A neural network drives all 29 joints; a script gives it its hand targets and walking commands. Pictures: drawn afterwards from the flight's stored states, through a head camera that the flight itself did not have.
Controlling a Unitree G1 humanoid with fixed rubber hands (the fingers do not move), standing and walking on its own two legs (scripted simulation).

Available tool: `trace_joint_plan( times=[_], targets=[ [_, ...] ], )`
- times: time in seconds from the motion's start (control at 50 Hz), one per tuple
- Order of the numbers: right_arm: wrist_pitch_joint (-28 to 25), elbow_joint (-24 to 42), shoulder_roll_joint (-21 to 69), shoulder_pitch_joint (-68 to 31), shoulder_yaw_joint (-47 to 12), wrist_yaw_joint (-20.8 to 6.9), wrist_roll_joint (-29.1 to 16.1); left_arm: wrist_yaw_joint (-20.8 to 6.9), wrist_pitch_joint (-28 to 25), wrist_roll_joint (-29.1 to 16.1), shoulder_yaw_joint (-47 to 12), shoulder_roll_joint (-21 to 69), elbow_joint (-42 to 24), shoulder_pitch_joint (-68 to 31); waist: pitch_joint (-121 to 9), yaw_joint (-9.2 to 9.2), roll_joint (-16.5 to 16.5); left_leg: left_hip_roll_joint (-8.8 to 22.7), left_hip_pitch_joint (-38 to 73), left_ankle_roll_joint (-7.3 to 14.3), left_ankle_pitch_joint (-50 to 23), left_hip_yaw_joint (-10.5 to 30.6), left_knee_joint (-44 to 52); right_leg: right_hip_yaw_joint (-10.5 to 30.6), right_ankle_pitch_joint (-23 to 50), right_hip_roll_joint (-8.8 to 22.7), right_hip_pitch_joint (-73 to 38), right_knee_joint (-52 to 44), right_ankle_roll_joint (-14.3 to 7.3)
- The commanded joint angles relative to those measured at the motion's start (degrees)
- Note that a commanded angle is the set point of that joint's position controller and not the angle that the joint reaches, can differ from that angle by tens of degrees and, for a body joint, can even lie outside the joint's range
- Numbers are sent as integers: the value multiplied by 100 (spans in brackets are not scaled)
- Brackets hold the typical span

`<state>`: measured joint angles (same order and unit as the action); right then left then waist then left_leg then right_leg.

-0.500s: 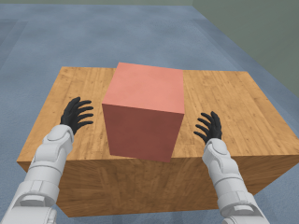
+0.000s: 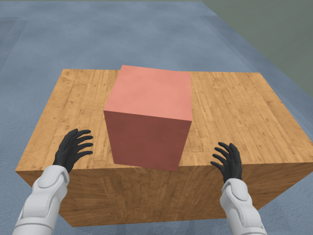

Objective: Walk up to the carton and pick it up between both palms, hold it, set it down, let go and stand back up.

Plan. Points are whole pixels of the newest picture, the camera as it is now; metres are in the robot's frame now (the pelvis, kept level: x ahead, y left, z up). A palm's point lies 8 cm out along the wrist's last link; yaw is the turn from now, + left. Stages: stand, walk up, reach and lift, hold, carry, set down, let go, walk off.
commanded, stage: set down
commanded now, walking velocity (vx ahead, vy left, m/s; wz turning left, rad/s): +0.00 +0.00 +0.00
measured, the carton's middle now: (150, 120) +0.46 -0.01 +0.03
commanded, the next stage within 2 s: let go in 1.60 s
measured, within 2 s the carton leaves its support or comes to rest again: neither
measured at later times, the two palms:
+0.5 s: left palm (64, 191) +0.26 +0.22 -0.02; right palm (231, 190) +0.23 -0.21 -0.01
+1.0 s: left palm (56, 213) +0.22 +0.24 -0.05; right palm (234, 215) +0.18 -0.22 -0.06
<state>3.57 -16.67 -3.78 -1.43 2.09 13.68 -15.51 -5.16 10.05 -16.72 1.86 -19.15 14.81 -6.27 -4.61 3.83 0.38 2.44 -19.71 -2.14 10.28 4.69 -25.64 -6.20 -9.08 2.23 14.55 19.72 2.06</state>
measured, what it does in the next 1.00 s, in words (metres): stands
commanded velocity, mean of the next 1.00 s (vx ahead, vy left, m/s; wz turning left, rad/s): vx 0.00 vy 0.00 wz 0.00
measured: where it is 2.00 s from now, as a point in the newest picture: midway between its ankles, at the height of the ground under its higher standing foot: outside the picture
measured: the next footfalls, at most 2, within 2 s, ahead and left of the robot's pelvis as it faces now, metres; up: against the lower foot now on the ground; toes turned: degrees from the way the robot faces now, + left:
none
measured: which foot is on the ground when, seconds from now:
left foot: down 0.00-1.00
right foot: down 0.00-1.00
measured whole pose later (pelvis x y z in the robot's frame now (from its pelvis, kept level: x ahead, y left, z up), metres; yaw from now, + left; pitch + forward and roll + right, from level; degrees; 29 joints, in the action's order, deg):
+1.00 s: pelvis +0.03 -0.01 +0.00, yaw +0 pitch +3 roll -1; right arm -9.5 -27.3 -6.0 14.4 0.4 4.4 -7.6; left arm -3.9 3.3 -12.0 0.1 -19.2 22.1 13.8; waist -0.9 3.8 -1.5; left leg 2.5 -15.1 -2.5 12.8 4.5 -24.8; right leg -6.2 -12.2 2.2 10.4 19.7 2.0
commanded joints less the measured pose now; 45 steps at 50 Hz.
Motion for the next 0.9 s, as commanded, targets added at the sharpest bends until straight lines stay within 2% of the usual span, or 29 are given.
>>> trace_joint_plan(
  times=[0.0, 0.02, 0.04, 0.06, 0.1, 0.14, 0.16, 0.2, 0.22, 0.26, 0.28, 0.3, 0.32, 0.36, 0.38, 0.42, 0.46, 0.52, 0.56, 0.58, 0.6, 0.68, 0.7, 0.76, 0.78, 0.8, 0.82, 0.86, 0.88],
  targets=[
    [-536, 1789, -159, -741, -412, -100, 446, -41, -707, 340, 419, -1254, -601, -1164, -485, -718, -156, -377, 1344, 93, 208, -721, 547, 424, -657, -261, -1084, -137, -75],
    [-522, 1952, -137, -1169, -328, -97, 448, -31, -791, 214, 261, -1371, -683, -1688, -470, -640, -190, -386, 1066, 133, 550, -770, 573, 447, -935, -192, -897, -104, -88],
    [-518, 1639, -157, -329, -457, -183, 463, 33, -803, 371, 280, -1024, -716, -833, -294, -645, -398, -344, 1208, 59, 315, -696, 621, 410, -732, -255, -1084, -109, -159],
    [-522, 1754, -160, -621, -440, -158, 551, -13, -858, 274, 213, -1184, -701, -1167, -385, -594, -298, -364, 1207, 63, 508, -677, 601, 441, -866, -223, -1118, -101, -145],
    [-620, 1479, -194, 13, -542, -242, 541, -13, -909, 418, 150, -824, -486, -173, -236, -662, -359, -316, 1489, -9, 208, -652, 600, 391, -737, -268, -1058, -132, -158],
    [-800, 2038, -359, -621, -76, -239, 732, 97, -1107, 174, 131, -1300, -1177, -1090, -806, -621, -461, -289, 1334, -19, 59, -665, 495, 315, -636, -318, -984, -25, -170],
    [-776, 1411, -366, -79, -267, -389, 641, 186, -1100, 395, -10, -921, -912, -294, -564, -712, -699, -207, 1483, -143, -105, -592, 568, 311, -616, -382, -1002, -17, -248],
    [-850, 1650, -412, -475, -180, -357, 685, 138, -1250, 213, 31, -1316, -838, -836, -924, -633, -578, -292, 1411, -111, 40, -638, 415, 381, -680, -305, -927, 7, -201],
    [-910, 1765, -235, -69, -380, -362, 595, 211, -1297, 281, 124, -1330, -1001, -401, -873, -819, -666, -261, 1370, -98, -162, -702, 384, 447, -442, -282, -1047, 38, -219],
    [-900, 1064, -470, 196, -349, -462, 634, 215, -1204, 448, -87, -928, -577, 106, -520, -724, -690, -205, 1512, -123, -313, -538, 461, 325, -463, -354, -989, -2, -242],
    [-1036, 1749, -252, 150, -405, -343, 624, 135, -1409, 322, 123, -1381, -1283, -219, -907, -714, -562, -311, 1464, -120, -380, -691, 318, 482, -264, -288, -1162, -11, -170],
    [-922, 1118, -446, 366, -399, -395, 668, 150, -1314, 432, 130, -1220, -861, 14, -595, -679, -645, -256, 1471, -117, -486, -634, 413, 438, -248, -319, -1080, 24, -192],
    [-938, 699, -489, 591, -429, -496, 653, 204, -1262, 561, 25, -996, -747, 339, -675, -729, -793, -210, 1699, -213, -840, -610, 405, 382, -109, -369, -1103, 29, -242],
    [-1059, 800, -459, 713, -573, -482, 646, 100, -1210, 685, 116, -851, -748, 777, -637, -748, -748, -230, 1926, -273, -1339, -647, 289, 428, 273, -402, -1147, -26, -233],
    [-1059, 445, -677, 758, -508, -539, 741, 124, -1160, 786, 95, -739, -577, 905, -557, -663, -851, -261, 2106, -314, -1546, -665, 369, 316, 317, -477, -1131, -85, -234],
    [-1224, 774, -514, 1008, -496, -523, 695, 103, -1214, 779, 269, -893, -1154, 1166, -796, -738, -880, -256, 2206, -408, -2173, -734, 202, 380, 766, -461, -1287, -91, -194],
    [-1280, 236, -640, 1140, -527, -589, 716, 83, -1204, 933, 237, -744, -978, 1294, -630, -702, -1004, -260, 2433, -476, -2581, -704, 180, 366, 848, -550, -1199, -119, -221],
    [-1465, 503, -604, 1315, -594, -592, 683, 70, -1278, 924, 277, -734, -1079, 1448, -762, -767, -950, -259, 2451, -474, -2876, -756, 98, 388, 1225, -566, -1310, -146, -208],
    [-1666, 583, -556, 1337, -632, -589, 827, 28, -1346, 984, 366, -788, -1069, 1574, -642, -759, -743, -300, 2329, -400, -2807, -811, 77, 363, 1320, -536, -1244, -86, -175],
    [-1644, 13, -761, 1463, -657, -719, 801, 75, -1326, 1140, 313, -579, -700, 1782, -563, -736, -965, -281, 2445, -445, -2829, -759, 158, 316, 1208, -601, -1231, -107, -229],
    [-1665, 364, -578, 1388, -735, -651, 685, 24, -1372, 897, 324, -730, -874, 1581, -467, -673, -707, -269, 2296, -430, -2688, -869, 131, 446, 1167, -552, -1307, -145, -190],
    [-1754, -137, -676, 1356, -647, -743, 881, 35, -1319, 1167, 339, -554, -674, 1731, -79, -656, -992, -273, 2356, -438, -2581, -849, 168, 360, 955, -563, -1102, -189, -214],
    [-1783, 0, -678, 1526, -685, -787, 871, 91, -1349, 1082, 389, -606, -801, 1822, -257, -810, -847, -243, 2296, -408, -2696, -794, 163, 343, 983, -593, -1237, -161, -230],
    [-1868, -204, -689, 1482, -709, -861, 917, 101, -1342, 1075, 264, -634, -364, 1824, -322, -705, -637, -300, 2269, -346, -2381, -839, 179, 342, 869, -564, -1215, -188, -224],
    [-1819, -412, -829, 1124, -513, -887, 984, 150, -1259, 1170, 262, -536, -417, 1715, -156, -698, -883, -259, 2166, -391, -2235, -867, 223, 281, 644, -577, -1154, -136, -251],
    [-1758, -379, -838, 1204, -681, -901, 967, 118, -1166, 1149, 265, -568, 26, 1764, -3, -834, -563, -302, 2070, -332, -1890, -885, 272, 361, 542, -514, -1147, -277, -226],
    [-1760, -361, -796, 1186, -607, -914, 997, 131, -1169, 1127, 208, -601, -59, 1698, -123, -800, -792, -297, 2071, -347, -1888, -897, 277, 307, 583, -532, -1098, -227, -257],
    [-1625, -685, -847, 886, -529, -979, 1086, 146, -957, 1152, 119, -477, 395, 1513, 100, -674, -571, -287, 1894, -282, -1252, -879, 429, 360, 84, -490, -1065, -323, -242],
    [-1648, -536, -758, 976, -445, -962, 1149, 206, -984, 1162, 127, -562, -54, 1331, 4, -696, -699, -261, 1814, -285, -1249, -863, 407, 272, 35, -502, -1088, -239, -268]
  ],
)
